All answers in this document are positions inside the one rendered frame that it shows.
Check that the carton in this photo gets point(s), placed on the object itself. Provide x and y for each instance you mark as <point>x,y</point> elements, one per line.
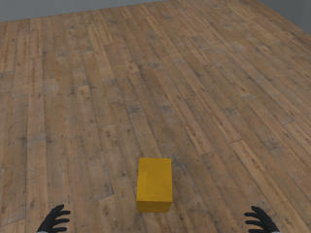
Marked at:
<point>154,185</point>

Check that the left robot hand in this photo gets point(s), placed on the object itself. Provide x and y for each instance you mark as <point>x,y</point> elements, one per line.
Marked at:
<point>50,220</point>

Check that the right robot hand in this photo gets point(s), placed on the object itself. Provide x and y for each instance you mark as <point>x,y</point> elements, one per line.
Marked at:
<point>266,223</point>

